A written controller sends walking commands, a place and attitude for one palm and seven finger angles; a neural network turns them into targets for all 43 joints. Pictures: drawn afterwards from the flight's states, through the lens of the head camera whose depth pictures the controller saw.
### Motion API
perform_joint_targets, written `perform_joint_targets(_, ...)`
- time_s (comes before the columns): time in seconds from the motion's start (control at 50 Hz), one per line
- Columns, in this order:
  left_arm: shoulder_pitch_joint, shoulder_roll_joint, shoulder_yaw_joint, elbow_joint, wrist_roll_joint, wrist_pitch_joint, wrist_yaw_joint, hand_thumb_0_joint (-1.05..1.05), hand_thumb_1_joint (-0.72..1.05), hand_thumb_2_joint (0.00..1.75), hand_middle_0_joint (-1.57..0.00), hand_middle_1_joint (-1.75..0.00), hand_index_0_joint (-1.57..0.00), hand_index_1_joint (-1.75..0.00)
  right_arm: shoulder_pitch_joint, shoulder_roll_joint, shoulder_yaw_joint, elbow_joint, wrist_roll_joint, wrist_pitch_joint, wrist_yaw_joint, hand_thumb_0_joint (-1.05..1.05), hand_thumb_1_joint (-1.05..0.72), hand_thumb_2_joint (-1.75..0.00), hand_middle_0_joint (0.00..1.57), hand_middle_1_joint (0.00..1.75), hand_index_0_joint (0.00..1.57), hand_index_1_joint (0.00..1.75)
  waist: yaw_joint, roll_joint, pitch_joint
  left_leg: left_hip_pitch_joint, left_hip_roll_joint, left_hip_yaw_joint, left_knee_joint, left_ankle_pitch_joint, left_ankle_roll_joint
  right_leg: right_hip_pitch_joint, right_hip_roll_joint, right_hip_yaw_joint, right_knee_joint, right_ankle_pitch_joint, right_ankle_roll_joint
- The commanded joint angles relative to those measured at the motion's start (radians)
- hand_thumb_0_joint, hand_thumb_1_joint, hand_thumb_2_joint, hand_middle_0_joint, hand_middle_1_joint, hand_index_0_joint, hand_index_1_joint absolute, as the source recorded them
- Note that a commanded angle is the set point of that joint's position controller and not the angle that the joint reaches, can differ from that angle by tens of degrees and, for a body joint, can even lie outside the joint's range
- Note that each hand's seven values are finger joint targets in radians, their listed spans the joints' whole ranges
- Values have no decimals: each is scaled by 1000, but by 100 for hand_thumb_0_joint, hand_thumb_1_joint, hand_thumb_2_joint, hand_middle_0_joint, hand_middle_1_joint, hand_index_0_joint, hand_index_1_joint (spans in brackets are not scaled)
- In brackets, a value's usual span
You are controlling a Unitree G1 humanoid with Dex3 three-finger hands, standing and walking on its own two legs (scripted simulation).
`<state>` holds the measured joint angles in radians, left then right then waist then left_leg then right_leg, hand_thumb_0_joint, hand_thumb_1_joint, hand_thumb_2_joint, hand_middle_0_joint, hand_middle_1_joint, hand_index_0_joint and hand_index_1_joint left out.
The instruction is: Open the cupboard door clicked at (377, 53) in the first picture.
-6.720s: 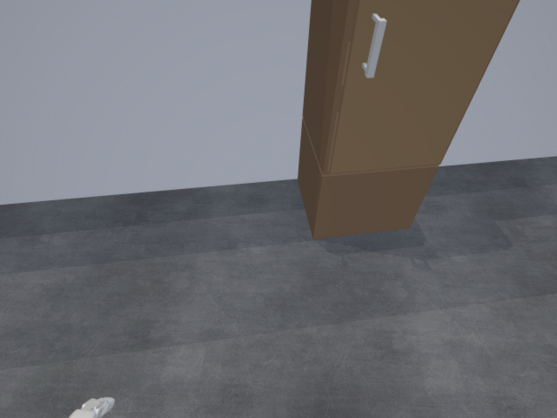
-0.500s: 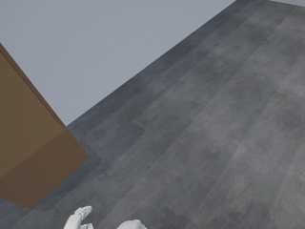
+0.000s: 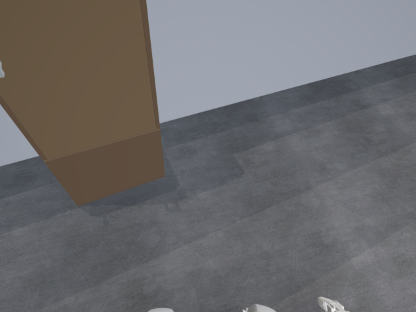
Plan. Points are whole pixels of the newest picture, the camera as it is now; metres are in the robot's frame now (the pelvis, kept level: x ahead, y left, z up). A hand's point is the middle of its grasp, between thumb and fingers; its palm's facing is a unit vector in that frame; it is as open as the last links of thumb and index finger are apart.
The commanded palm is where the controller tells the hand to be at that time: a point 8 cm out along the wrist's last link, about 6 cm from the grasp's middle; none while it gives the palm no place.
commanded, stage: turn to face it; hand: left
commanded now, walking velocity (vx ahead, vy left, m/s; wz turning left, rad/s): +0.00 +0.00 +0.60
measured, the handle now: out of the picture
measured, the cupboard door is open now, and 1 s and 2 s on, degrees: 0 0 0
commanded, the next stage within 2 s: take the last steps up to it in 0.74 s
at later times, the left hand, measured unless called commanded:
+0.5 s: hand out of the picture +0.04 +0.18 -0.12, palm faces +0.28 -0.91 -0.30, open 7.4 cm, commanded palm none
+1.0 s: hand out of the picture -0.16 +0.18 -0.17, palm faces +0.51 -0.83 -0.22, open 7.4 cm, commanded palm none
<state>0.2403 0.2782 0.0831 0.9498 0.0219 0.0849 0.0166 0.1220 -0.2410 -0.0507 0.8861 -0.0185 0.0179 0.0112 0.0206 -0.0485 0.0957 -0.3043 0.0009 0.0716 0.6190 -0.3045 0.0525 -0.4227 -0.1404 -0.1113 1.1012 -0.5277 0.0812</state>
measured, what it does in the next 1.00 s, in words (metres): steps on the spot, turning left: right foot, then left foot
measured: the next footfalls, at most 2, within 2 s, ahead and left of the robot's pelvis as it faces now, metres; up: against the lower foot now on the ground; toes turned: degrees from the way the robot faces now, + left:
right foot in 0.42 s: +0.05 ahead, -0.15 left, +0.00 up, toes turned +13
left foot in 0.84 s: -0.08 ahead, +0.09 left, +0.00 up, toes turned +31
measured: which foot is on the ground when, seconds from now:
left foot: down 0.00-0.42, up 0.44-0.82, down 0.84-1.00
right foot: up 0.00-0.40, down 0.42-0.84, up 0.86-1.00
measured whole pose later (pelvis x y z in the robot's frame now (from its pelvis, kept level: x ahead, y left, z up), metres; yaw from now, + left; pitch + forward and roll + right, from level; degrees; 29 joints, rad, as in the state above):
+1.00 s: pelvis -0.07 -0.01 +0.01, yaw +28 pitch -2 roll -1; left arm 0.29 0.25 0.06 1.04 0.03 0.07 0.00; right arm 0.17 -0.18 -0.02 0.95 -0.03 0.00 -0.01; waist 0.03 -0.04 0.05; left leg -0.18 0.01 0.06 0.49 -0.28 0.03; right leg -0.41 -0.10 -0.08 1.04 -0.44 0.05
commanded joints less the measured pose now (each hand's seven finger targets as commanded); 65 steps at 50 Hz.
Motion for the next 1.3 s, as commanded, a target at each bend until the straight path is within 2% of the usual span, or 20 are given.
perform_joint_targets(0.0, -40, 73, 12, -110, -3, -48, -7, 0, 90, 90, -20, -30, -20, -30, 44, -190, -46, -56, -1, -7, -20, 0, -90, -90, 20, 30, 20, 30, -37, 187, -124, 145, 227, -272, -280, 461, 78, -123, 7, 93, 94, 140, 14)
perform_joint_targets(0.26, -133, 50, 0, -169, -13, -57, 9, 0, 90, 90, -20, -30, -20, -30, 116, -193, -68, -40, -8, 7, -13, 0, -90, -90, 20, 30, 20, 30, -66, 212, -130, 117, 202, -493, -274, 347, 129, -6, 89, 120, -274, 78, 10)
perform_joint_targets(0.34, -26, 51, 2, -151, -22, -67, 15, 0, 90, 90, -20, -30, -20, -30, 73, -183, -74, -53, -5, 15, -9, 0, -90, -90, 20, 30, 20, 30, -17, 201, -171, 18, 137, -510, -220, 330, 82, 216, 133, 101, -553, 201, -13)
perform_joint_targets(0.36, 8, 72, 8, -144, -20, -74, 18, 0, 90, 90, -20, -30, -20, -30, 61, -168, -73, -58, 1, 16, -6, 0, -90, -90, 20, 30, 20, 30, 6, 153, -180, -63, 102, -484, -176, 264, 43, 331, 113, 108, -687, 282, -20)
perform_joint_targets(0.38, 46, 132, 22, -142, -9, -83, 24, 0, 90, 90, -20, -30, -20, -30, 80, -110, -67, -65, 9, 18, -1, 0, -90, -90, 20, 30, 20, 30, 20, -12, -204, -221, 15, -385, -28, 52, -23, 481, -56, 261, -827, 215, -70)
perform_joint_targets(0.4, 24, 209, 34, -156, 6, -84, 28, 0, 90, 90, -20, -30, -20, -30, 86, -60, -59, -91, 8, 16, -2, 0, -90, -90, 20, 30, 20, 30, 23, -273, -166, -379, -118, -164, 225, -226, -100, 472, -324, 521, -885, 215, -187)
perform_joint_targets(0.42, -14, 195, 23, -170, -2, -78, 31, 0, 90, 90, -20, -30, -20, -30, 59, -123, -73, -86, -6, 21, -2, 0, -90, -90, 20, 30, 20, 30, 15, -160, -138, -313, -60, -190, 407, -252, -89, 296, -359, 482, -878, 266, -234)
perform_joint_targets(0.46, -133, 122, 13, -189, -6, -82, 31, 0, 90, 90, -20, -30, -20, -30, 110, -107, -77, -45, -9, 43, 7, 0, -90, -90, 20, 30, 20, 30, -52, -149, -77, -276, -27, -182, 551, -151, -92, 178, -243, 349, -872, 250, -196)
perform_joint_targets(0.52, -136, 80, -7, -174, -5, -92, 21, 0, 90, 90, -20, -30, -20, -30, 152, -86, -68, -5, -9, 53, 18, 0, -90, -90, 20, 30, 20, 30, -69, -133, -21, -261, -5, -120, 630, -28, -115, 150, -146, 150, -832, 340, -158)
perform_joint_targets(0.62, -14, 102, -1, -122, 3, -89, 21, 0, 90, 90, -20, -30, -20, -30, 64, -74, -54, -14, -5, 50, 16, 0, -90, -90, 20, 30, 20, 30, -4, -139, -23, -238, 23, -74, 458, -74, -131, 231, -176, 135, -821, 354, -185)
perform_joint_targets(0.7, 57, 141, 14, -82, 14, -87, 18, 0, 90, 90, -20, -30, -20, -30, 6, -46, -31, -21, 5, 30, 9, 0, -90, -90, 20, 30, 20, 30, 34, -169, -84, -145, 16, -18, 187, -171, -123, 332, -205, 117, -724, 633, -215)
perform_joint_targets(0.78, 33, 144, 17, -56, 2, -81, 15, 0, 90, 90, -20, -30, -20, -30, 112, -58, -24, 17, 10, 8, -1, 0, -90, -90, 20, 30, 20, 30, -22, -147, -150, 100, -5, 14, -152, 48, -100, 279, -168, 42, -573, 715, -137)
perform_joint_targets(0.8, 33, 113, 10, -60, -10, -74, 13, 0, 90, 90, -20, -30, -20, -30, 146, -108, -33, 28, 8, -3, -2, 0, -90, -90, 20, 30, 20, 30, -45, -28, -180, 238, 59, -45, -249, 192, -81, 181, -126, -2, -458, 600, -88)
perform_joint_targets(0.82, 56, 41, -5, -83, -16, -69, 9, 0, 90, 90, -20, -30, -20, -30, 165, -200, -51, 26, 0, -15, -8, 0, -90, -90, 20, 30, 20, 30, -52, 272, -209, 373, 304, -340, -271, 508, 15, -57, -7, -50, -283, 200, -18)
perform_joint_targets(0.84, 4, 12, -24, -93, -12, -62, 11, 0, 90, 90, -20, -30, -20, -30, 192, -241, -56, 38, -1, -5, -16, 0, -90, -90, 20, 30, 20, 30, -73, 330, -189, 301, 398, -393, -285, 642, 114, -77, 27, 15, -165, -105, -9)
perform_joint_targets(0.86, -21, 24, -22, -91, -8, -58, 8, 0, 90, 90, -20, -30, -20, -30, 185, -219, -48, 39, -6, -4, -21, 0, -90, -90, 20, 30, 20, 30, -71, 235, -162, 265, 398, -343, -292, 515, 135, -76, 13, 52, -86, -69, -23)
perform_joint_targets(0.9, -42, 31, -15, -48, 2, -55, -2, 0, 90, 90, -20, -30, -20, -30, 138, -156, -29, 50, -9, -16, -35, 0, -90, -90, 20, 30, 20, 30, -62, 293, -90, 220, 305, -322, -357, 234, 102, -132, 20, 77, -11, 31, -26)
perform_joint_targets(0.98, 4, 12, -25, 9, 8, -73, -28, 0, 90, 90, -20, -30, -20, -30, 147, -115, -15, 58, -3, -40, -35, 0, -90, -90, 20, 30, 20, 30, -47, 185, -35, 199, 248, -268, -423, 32, 95, -141, 27, 60, -13, 162, -25)
perform_joint_targets(1.18, -73, -27, -29, -12, 4, -85, -38, 0, 90, 90, -20, -30, -20, -30, 243, -100, -27, 119, -9, -55, -36, 0, -90, -90, 20, 30, 20, 30, -62, 168, 34, 160, 281, -296, -474, -107, 130, -81, 23, 54, -326, 173, -28)
perform_joint_targets(1.28, 62, -43, -21, 42, 3, -107, -37, 0, 90, 90, -20, -30, -20, -30, 217, -89, -22, 145, -10, -52, -34, 0, -90, -90, 20, 30, 20, 30, 9, 123, -15, 31, 224, -220, -315, -87, 77, 237, 88, -3, -590, 282, -42)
